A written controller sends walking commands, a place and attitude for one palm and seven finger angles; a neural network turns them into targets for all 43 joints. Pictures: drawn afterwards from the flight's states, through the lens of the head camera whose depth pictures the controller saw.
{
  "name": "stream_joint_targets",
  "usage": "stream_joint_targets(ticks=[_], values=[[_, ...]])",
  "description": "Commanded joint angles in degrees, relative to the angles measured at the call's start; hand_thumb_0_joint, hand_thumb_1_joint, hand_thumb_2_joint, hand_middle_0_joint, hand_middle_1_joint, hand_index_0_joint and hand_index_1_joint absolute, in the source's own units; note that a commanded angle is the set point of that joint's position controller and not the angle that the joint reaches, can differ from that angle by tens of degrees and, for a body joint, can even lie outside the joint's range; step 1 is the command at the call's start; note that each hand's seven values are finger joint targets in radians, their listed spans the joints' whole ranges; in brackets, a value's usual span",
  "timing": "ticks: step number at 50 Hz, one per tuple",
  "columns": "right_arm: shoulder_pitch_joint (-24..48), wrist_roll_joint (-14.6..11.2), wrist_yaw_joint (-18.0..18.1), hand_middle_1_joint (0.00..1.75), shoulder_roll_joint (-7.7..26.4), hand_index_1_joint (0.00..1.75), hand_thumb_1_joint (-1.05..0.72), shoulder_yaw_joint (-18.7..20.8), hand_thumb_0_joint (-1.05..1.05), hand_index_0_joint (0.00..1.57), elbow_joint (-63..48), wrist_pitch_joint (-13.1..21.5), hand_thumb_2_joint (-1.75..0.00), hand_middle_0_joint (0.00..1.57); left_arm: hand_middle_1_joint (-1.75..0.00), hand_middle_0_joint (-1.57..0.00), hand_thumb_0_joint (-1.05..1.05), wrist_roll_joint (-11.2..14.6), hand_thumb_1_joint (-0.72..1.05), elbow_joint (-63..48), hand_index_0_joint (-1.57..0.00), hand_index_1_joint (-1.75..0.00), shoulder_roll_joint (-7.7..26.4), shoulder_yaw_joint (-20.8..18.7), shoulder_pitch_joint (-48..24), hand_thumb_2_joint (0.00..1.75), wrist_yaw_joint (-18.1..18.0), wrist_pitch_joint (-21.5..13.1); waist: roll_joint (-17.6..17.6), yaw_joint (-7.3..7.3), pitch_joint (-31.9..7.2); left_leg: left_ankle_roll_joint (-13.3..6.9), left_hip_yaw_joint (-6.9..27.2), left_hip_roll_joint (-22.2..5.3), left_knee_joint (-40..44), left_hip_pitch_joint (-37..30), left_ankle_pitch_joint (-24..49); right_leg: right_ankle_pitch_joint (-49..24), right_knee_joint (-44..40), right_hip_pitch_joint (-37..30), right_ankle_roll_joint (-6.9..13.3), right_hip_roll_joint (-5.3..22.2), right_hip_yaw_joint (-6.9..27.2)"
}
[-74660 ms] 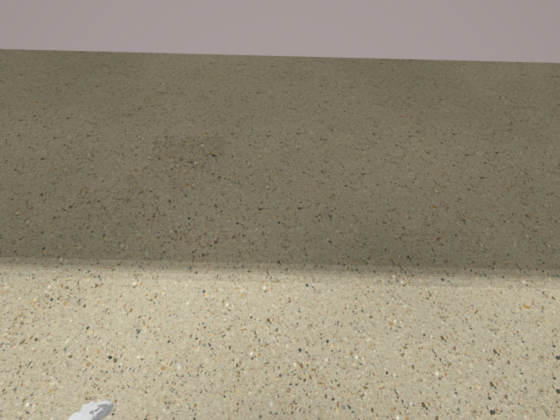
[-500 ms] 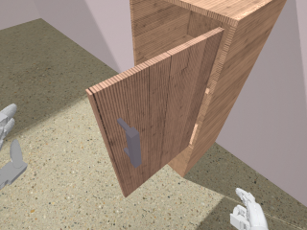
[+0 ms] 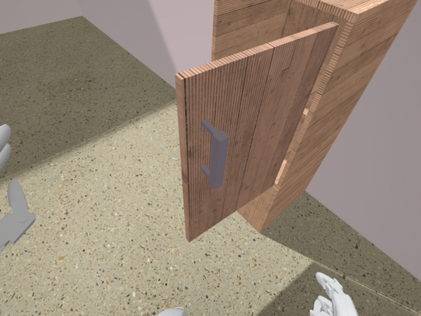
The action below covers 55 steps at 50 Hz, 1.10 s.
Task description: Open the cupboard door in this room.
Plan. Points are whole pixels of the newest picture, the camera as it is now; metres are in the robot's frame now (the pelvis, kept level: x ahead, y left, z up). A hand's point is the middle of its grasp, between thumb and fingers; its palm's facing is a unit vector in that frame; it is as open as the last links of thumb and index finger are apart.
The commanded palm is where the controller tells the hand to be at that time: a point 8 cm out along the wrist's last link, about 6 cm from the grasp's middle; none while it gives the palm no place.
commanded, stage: step back with the hand held close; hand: left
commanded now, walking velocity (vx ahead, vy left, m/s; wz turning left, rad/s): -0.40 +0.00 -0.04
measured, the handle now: (211, 156) +0.39 +0.04 +0.10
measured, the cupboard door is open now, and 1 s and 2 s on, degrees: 85 85 85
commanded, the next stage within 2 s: stop stepping back and stand still in 0.20 s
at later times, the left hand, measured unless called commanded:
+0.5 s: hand (9, 278) +0.12 +0.23 +0.19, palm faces +0.26 -0.82 -0.50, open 7.4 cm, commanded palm +0.08 +0.28 +0.19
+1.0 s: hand out of the picture +0.10 +0.27 +0.18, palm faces +0.38 -0.82 -0.42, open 7.4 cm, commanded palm +0.04 +0.30 +0.19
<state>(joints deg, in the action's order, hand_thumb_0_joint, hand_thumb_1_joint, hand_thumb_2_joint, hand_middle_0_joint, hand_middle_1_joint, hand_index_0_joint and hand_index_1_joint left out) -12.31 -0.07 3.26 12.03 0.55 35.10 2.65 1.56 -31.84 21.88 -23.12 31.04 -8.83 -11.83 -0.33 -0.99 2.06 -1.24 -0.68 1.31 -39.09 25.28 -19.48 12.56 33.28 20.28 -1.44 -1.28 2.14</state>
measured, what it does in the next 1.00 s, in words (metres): walks backwards: right foot, then left foot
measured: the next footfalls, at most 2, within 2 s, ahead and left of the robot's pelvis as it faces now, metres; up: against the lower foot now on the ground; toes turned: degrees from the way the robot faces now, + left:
right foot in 0.40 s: -0.16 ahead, -0.09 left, +0.00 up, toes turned -6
left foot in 0.54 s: -0.02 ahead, +0.11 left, +0.00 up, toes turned -6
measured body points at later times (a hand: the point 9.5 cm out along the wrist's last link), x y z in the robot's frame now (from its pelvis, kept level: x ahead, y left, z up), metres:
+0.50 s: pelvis -0.09 +0.00 +0.01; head -0.08 +0.01 +0.46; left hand +0.10 +0.27 +0.21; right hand +0.05 -0.24 -0.08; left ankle +0.03 +0.08 -0.71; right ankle -0.22 -0.09 -0.72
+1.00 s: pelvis -0.13 +0.02 +0.01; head -0.13 +0.02 +0.46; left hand +0.07 +0.31 +0.20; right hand -0.01 -0.24 -0.08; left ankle -0.06 +0.11 -0.72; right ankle -0.20 -0.09 -0.72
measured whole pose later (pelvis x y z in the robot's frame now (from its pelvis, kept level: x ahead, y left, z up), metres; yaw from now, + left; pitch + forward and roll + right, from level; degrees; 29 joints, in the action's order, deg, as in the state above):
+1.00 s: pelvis -0.13 +0.02 +0.01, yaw -6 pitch -2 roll +0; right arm -13.9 -0.5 4.8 12.3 0.6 38.9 6.6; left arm 2.3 -23.9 22.5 -24.2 27.3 -8.2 -11.7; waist 0.7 -0.8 0.7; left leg -1.6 -0.6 1.0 -30.6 17.7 -11.2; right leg 21.6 30.1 6.2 0.4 -0.9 0.2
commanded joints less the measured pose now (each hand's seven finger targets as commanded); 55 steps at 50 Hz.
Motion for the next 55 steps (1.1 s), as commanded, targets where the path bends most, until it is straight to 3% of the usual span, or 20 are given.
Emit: stream_joint_targets(ticks=[1, 2, 4, 6, 12, 17, 20, 22, 24, 28, 30, 32, 33, 35, 38, 39, 42, 47, 50, 55], values=[[6.53, -0.01, 1.42, 0.3, 9.11, 0.3, -0.9, 2.88, 0.0, 0.2, -10.29, 3.71, -0.9, 0.2, -0.3, -0.2, 0.0, 0.34, 0.9, -13.1, -0.2, -0.3, 14.08, -10.09, -6.47, 0.9, -1.74, -4.48, -12.3, 1.33, -4.03, -4.35, 16.51, -12.93, 22.23, 0.3, 1.12, 3.83, 4.59, -0.47, 0.63, -0.69, 1.1], [7.26, 0.34, 1.49, 0.3, 8.76, 0.3, -0.9, 3.38, 0.0, 0.2, -9.86, 4.7, -0.9, 0.2, -0.3, -0.2, 0.0, -0.02, 0.9, -12.29, -0.2, -0.3, 16.2, -12.82, -4.68, 0.9, -1.65, -5.35, -20.37, 1.33, -7.48, -7.37, 24.51, -20.54, 32.63, 8.31, -14.78, 12.59, 21.36, -9.27, -0.04, -4.38, -0.21], [5.44, 0.96, 0.63, 0.3, 6.85, 0.3, -0.9, 4.0, 0.0, 0.2, -9.01, 5.85, -0.9, 0.2, -0.3, -0.2, 0.0, 0.74, 0.9, -12.04, -0.2, -0.3, 13.59, -12.08, -4.31, 0.9, -1.41, -5.43, -11.35, 1.7, -7.26, -9.52, 25.21, -22.04, 32.42, 8.67, -13.73, 15.67, 36.32, -5.58, 0.83, -4.18, 3.5], [5.76, 0.55, -0.41, 0.3, 6.89, 0.3, -0.9, 4.2, 0.0, 0.2, -7.53, 6.45, -0.9, 0.2, -0.3, -0.2, 0.0, 1.29, 0.9, -12.2, -0.2, -0.3, 11.49, -9.89, -1.59, 0.9, -1.67, -4.86, -6.37, 1.02, -9.36, -7.95, 16.72, -18.28, 27.3, -3.49, -2.98, 15.61, 32.67, 1.81, 0.74, -3.15, 1.67], [5.45, 1.03, -1.02, 0.3, 6.4, 0.3, -0.9, 2.68, 0.0, 0.2, -5.85, 7.28, -0.9, 0.2, -0.3, -0.2, 0.0, 2.17, 0.9, -13.97, -0.2, -0.3, 11.43, -6.65, -1.81, 0.9, -1.25, -3.51, -14.39, 1.14, -12.41, -3.09, 11.18, -14.25, 33.43, -14.27, -1.24, 19.55, 11.08, -4.06, 1.75, -4.62, -5.16], [4.0, 1.5, -1.18, 0.3, 5.81, 0.3, -0.9, 2.1, 0.0, 0.2, -6.18, 5.64, -0.9, 0.2, -0.3, -0.2, 0.0, 3.67, 0.9, -12.39, -0.2, -0.3, 15.55, -10.54, 2.36, 0.9, -0.02, -3.74, -13.17, 0.09, -15.59, 3.41, 3.52, -8.71, 28.62, -18.35, 7.19, 10.53, -18.27, -13.86, 3.59, -3.64, -6.53], [5.67, 0.86, -0.94, 0.3, 5.38, 0.3, -0.9, 1.16, 0.0, 0.2, -7.39, 3.75, -0.9, 0.2, -0.3, -0.2, 0.0, 4.44, 0.9, -13.17, -0.2, -0.3, 18.9, -13.53, 2.36, 0.9, 0.01, -4.22, 3.87, 0.36, -11.68, 2.72, -1.79, -2.3, 1.7, -22.49, 6.12, 3.57, -25.06, 3.18, 7.15, 12.7, 3.99], [6.01, -0.48, -0.5, 0.3, 6.4, 0.3, -0.9, 1.92, 0.0, 0.2, -7.89, 4.33, -0.9, 0.2, -0.3, -0.2, 0.0, 4.33, 0.9, -12.83, -0.2, -0.3, 16.8, -11.8, -0.15, 0.9, 0.21, -2.52, 12.87, 0.06, -11.67, 2.07, 0.92, -0.63, -7.49, -13.71, 4.74, -4.94, -19.08, -0.44, 8.64, 14.36, 6.84], [6.26, -1.21, 0.13, 0.3, 5.54, 0.3, -0.9, 0.5, 0.0, 0.2, -8.22, 3.97, -0.9, 0.2, -0.3, -0.2, 0.0, 3.64, 0.9, -8.59, -0.2, -0.3, 13.81, -9.61, 1.32, 0.9, 0.09, -0.58, 5.77, 1.58, -6.61, 0.46, 0.68, -2.97, -1.04, -5.44, 7.63, -20.78, -12.6, -9.2, 7.22, 13.16, 3.97], [4.56, -1.68, 1.92, 0.3, 8.23, 0.3, -0.9, 1.56, 0.0, 0.2, -6.69, 5.53, -0.9, 0.2, -0.3, -0.2, 0.0, 2.16, 0.9, -2.99, -0.2, -0.3, 12.77, -6.71, -8.57, 0.9, -0.47, -0.97, -0.31, 1.88, -5.07, -3.04, 3.58, -5.23, 10.31, -20.43, 28.89, -24.07, -3.7, -5.12, -1.87, 4.95, -1.29], [4.2, -1.27, 1.74, 0.3, 7.22, 0.3, -0.9, 1.1, 0.0, 0.2, -6.97, 5.55, -0.9, 0.2, -0.3, -0.2, 0.0, 1.97, 0.9, -4.49, -0.2, -0.3, 12.85, -6.31, -7.51, 0.9, -0.25, -1.35, -8.27, 1.83, -9.31, -6.61, 14.17, -9.24, 16.05, -19.59, 28.6, -5.58, 3.28, -6.36, -2.01, 0.19, -2.23], [6.38, -0.48, 1.37, 0.3, 7.41, 0.3, -0.9, 1.47, 0.0, 0.2, -7.48, 6.96, -0.9, 0.2, -0.3, -0.2, 0.0, 1.79, 0.9, -7.45, -0.2, -0.3, 13.8, -7.24, -6.94, 0.9, 0.05, -2.07, -8.63, 0.53, -4.94, -6.61, 20.6, -12.69, 27.37, -7.39, -0.27, 17.32, 1.29, -10.1, 0.05, -0.66, -0.57], [6.76, -0.3, 1.19, 0.3, 6.89, 0.3, -0.9, 1.35, 0.0, 0.2, -7.79, 6.92, -0.9, 0.2, -0.3, -0.2, 0.0, 1.46, 0.9, -8.3, -0.2, -0.3, 13.16, -7.74, -4.55, 0.9, -0.14, -2.07, -10.24, 0.24, -1.72, -5.01, 18.4, -11.5, 31.27, -0.09, -13.08, 17.53, -2.84, -14.17, 1.71, -0.79, -1.96], [5.75, -0.11, 1.03, 0.3, 6.09, 0.3, -0.9, 1.48, 0.0, 0.2, -8.65, 6.63, -0.9, 0.2, -0.3, -0.2, 0.0, 1.26, 0.9, -8.96, -0.2, -0.3, 13.3, -9.13, 1.03, 0.9, 0.06, -2.52, -10.2, 0.21, -1.93, -0.46, 9.62, -5.7, 26.38, 3.91, -12.44, 15.0, -12.07, -18.12, 3.42, 0.47, -1.82], [4.58, -0.23, 0.15, 0.3, 6.35, 0.3, -0.9, 3.04, 0.0, 0.2, -7.57, 5.26, -0.9, 0.2, -0.3, -0.2, 0.0, 2.09, 0.9, -10.53, -0.2, -0.3, 13.96, -10.15, 2.66, 0.9, -0.08, -3.05, 10.23, 0.73, -1.32, 2.21, 2.42, 0.04, -8.09, -3.01, 3.61, 22.15, -26.62, -0.58, 10.63, 16.8, 18.09], [3.61, -0.23, 0.11, 0.3, 6.69, 0.3, -0.9, 2.93, 0.0, 0.2, -6.96, 5.42, -0.9, 0.2, -0.3, -0.2, 0.0, 1.89, 0.9, -9.75, -0.2, -0.3, 13.13, -9.88, 1.05, 0.9, -0.32, -3.22, 8.0, 1.59, -0.75, 2.01, 3.16, -1.44, -11.63, 1.09, 4.15, 11.04, -23.4, -3.16, 11.87, 17.25, 15.87], [4.05, -0.28, 1.27, 0.3, 5.94, 0.3, -0.9, 1.79, 0.0, 0.2, -6.33, 7.22, -0.9, 0.2, -0.3, -0.2, 0.0, 0.96, 0.9, -6.63, -0.2, -0.3, 12.96, -8.68, -5.81, 0.9, -0.86, -4.32, 0.68, 1.85, -2.14, 0.71, 1.22, -3.74, 4.89, -4.38, 5.38, -13.55, -12.84, -10.18, 7.9, 12.94, 6.92], [3.02, -0.58, 2.01, 0.3, 7.5, 0.3, -0.9, 2.25, 0.0, 0.2, -6.44, 8.14, -0.9, 0.2, -0.3, -0.2, 0.0, 0.83, 0.9, -1.15, -0.2, -0.3, 11.19, -6.19, -4.47, 0.9, -0.21, -3.3, -5.12, 0.81, -7.64, -3.8, 9.28, -8.75, 12.82, -21.16, 35.95, -10.54, -4.77, -6.29, -0.77, 1.31, -0.77], [4.47, -0.3, 1.48, 0.3, 7.1, 0.3, -0.9, 1.66, 0.0, 0.2, -6.84, 8.48, -0.9, 0.2, -0.3, -0.2, 0.0, 0.91, 0.9, -6.49, -0.2, -0.3, 11.25, -5.81, -5.3, 0.9, 0.32, -3.63, -5.71, 0.75, -6.68, -4.0, 13.13, -10.55, 19.43, -12.79, 20.54, 4.51, -6.31, -11.53, 0.03, 0.17, -1.33], [5.41, 0.15, 0.96, 0.3, 6.05, 0.3, -0.9, 1.36, 0.0, 0.2, -8.15, 8.33, -0.9, 0.2, -0.3, -0.2, 0.0, 1.26, 0.9, -9.1, -0.2, -0.3, 11.76, -8.17, 0.78, 0.9, -0.01, -3.76, -3.87, 1.06, -5.13, -0.22, 6.54, -4.72, 18.56, -10.4, 2.68, 6.28, -15.9, -10.24, 2.6, 2.64, 1.2]])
